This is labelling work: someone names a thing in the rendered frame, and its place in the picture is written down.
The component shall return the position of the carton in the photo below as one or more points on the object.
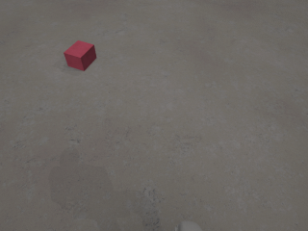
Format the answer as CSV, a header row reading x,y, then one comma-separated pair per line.
x,y
80,55

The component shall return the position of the robot right thigh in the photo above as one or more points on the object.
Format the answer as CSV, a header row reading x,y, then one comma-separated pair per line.
x,y
187,226

